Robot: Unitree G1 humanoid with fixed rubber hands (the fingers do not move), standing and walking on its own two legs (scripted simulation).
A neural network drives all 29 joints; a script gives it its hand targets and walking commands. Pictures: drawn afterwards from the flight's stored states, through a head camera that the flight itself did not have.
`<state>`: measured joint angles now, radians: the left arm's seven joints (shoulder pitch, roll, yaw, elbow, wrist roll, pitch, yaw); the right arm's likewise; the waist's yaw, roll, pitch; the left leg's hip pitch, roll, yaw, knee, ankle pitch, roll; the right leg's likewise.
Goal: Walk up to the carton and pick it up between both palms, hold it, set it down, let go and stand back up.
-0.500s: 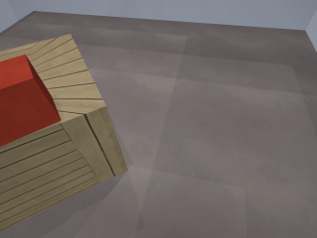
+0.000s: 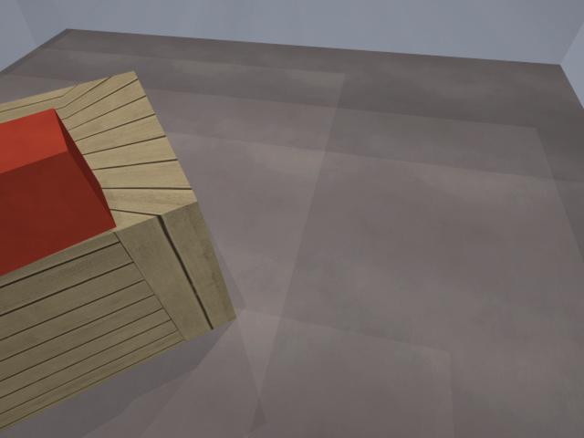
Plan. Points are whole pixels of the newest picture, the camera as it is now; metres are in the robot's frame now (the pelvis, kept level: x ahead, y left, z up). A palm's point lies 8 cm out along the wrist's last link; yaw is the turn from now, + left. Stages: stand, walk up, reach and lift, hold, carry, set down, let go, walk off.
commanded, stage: stand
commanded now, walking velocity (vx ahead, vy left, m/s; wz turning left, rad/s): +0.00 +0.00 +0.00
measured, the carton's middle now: (15, 195) +0.56 +0.60 -0.03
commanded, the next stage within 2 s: walk up in 0.66 s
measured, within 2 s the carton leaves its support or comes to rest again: neither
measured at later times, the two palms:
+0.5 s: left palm out of the picture -0.03 +0.19 -0.15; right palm out of the picture -0.03 -0.20 -0.15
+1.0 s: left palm out of the picture -0.03 +0.23 -0.14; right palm out of the picture -0.01 -0.24 -0.15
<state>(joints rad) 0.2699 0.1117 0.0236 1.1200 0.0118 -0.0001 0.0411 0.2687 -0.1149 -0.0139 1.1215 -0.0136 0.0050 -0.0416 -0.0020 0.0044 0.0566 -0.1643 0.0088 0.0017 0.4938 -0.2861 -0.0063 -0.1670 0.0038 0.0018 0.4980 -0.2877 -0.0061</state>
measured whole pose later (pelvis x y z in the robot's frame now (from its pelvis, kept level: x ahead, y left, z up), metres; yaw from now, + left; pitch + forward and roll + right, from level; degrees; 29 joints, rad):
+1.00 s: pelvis +0.00 +0.01 -0.01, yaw +8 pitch -3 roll -2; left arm 0.30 0.13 0.05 1.06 0.06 -0.05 0.09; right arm 0.31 -0.20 -0.05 1.12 -0.08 0.05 0.01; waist -0.01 0.05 0.08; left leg -0.44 0.06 0.02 1.03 -0.46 -0.05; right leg -0.13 -0.02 -0.14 0.51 -0.32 -0.01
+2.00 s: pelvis +0.20 +0.31 -0.03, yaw +40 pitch -4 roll -3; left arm 0.42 0.24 0.01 0.85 0.07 -0.06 0.03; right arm 0.20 -0.29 -0.03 0.86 -0.04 0.00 0.06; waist 0.01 0.04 0.13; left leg -0.47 0.11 0.00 0.70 -0.14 -0.01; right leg -0.08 -0.23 -0.26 0.67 -0.45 0.08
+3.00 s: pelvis +0.20 +0.35 -0.01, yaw +39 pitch -2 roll -1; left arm 0.29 0.24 -0.01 0.93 -0.01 0.03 -0.01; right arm 0.22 -0.24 0.02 0.90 0.00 0.00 -0.01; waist 0.00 0.01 0.07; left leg -0.39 0.03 0.04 0.56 -0.16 0.02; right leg -0.29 0.00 -0.10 0.59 -0.27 -0.04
